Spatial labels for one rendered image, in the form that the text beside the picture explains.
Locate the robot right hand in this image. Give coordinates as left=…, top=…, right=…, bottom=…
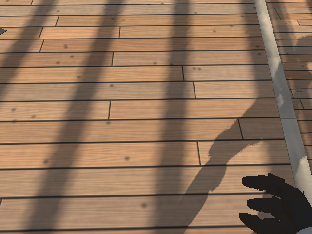
left=239, top=173, right=312, bottom=234

